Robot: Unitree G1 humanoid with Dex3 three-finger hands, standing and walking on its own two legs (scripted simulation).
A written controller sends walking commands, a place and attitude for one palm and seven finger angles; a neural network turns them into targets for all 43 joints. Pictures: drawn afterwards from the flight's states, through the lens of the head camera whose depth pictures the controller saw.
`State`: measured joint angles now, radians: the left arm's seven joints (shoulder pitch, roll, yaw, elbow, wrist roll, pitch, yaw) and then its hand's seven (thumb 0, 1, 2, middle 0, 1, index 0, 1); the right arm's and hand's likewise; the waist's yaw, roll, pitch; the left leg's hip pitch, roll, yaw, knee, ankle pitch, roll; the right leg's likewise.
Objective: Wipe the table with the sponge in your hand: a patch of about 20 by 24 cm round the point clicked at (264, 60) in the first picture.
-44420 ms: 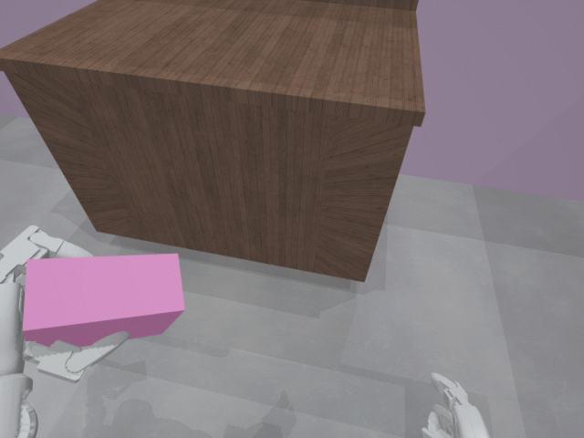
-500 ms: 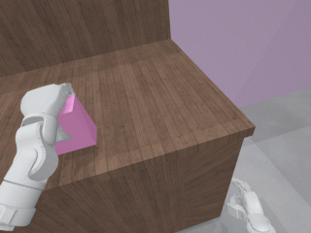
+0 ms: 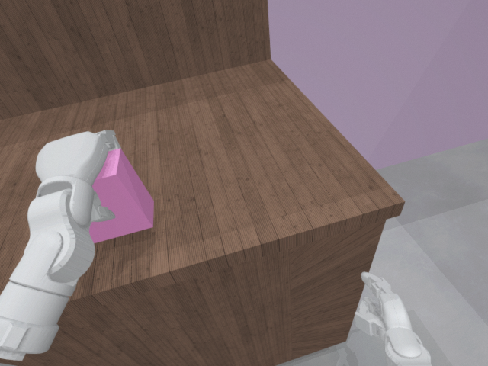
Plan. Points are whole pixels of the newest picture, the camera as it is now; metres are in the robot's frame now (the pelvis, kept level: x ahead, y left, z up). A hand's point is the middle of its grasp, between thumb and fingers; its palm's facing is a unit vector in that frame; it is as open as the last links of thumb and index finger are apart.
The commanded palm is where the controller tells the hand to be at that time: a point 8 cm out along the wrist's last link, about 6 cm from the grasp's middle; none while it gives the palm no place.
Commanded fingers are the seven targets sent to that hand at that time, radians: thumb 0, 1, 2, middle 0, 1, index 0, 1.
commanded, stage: lower the sponge onto the table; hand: left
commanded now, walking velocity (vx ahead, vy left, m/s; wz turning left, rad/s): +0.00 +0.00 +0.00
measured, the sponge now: (112, 206) +0.30 +0.28 +0.14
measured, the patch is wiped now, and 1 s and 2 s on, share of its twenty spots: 0.00 0.00 0.45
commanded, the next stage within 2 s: wipe forward along the first lane in 0.80 s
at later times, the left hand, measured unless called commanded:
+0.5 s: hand (98, 193) +0.30 +0.29 +0.17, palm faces +0.11 -0.05 -0.99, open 10.5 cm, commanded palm +0.25 +0.28 +0.25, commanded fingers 0.00 0.10 1.30 -1.20 -1.60 -1.20 -1.60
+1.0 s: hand (101, 196) +0.30 +0.28 +0.16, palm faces +0.10 -0.04 -0.99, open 10.5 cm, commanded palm +0.27 +0.28 +0.22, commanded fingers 0.00 0.10 1.30 -1.20 -1.60 -1.20 -1.60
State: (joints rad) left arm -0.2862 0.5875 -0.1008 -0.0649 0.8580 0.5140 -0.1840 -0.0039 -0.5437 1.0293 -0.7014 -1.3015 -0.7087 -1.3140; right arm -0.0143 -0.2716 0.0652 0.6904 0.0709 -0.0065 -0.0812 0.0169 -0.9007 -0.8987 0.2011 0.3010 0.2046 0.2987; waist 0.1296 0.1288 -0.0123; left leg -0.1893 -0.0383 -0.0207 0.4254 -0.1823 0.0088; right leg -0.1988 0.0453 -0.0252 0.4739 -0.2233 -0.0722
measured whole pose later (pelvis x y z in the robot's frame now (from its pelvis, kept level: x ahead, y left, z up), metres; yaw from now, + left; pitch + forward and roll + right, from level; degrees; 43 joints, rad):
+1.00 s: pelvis +0.01 +0.00 +0.00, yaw +0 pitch -3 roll +1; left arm -0.21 0.54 -0.12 -0.06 0.90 0.52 -0.15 -0.01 -0.54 1.03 -0.70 -1.31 -0.70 -1.32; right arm 0.00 -0.27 0.07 0.69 0.07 0.02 -0.07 0.02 -0.90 -0.90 0.20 0.30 0.21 0.30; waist 0.12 0.12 -0.03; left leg -0.18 -0.04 -0.02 0.42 -0.19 0.02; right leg -0.18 0.05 -0.02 0.45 -0.22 -0.07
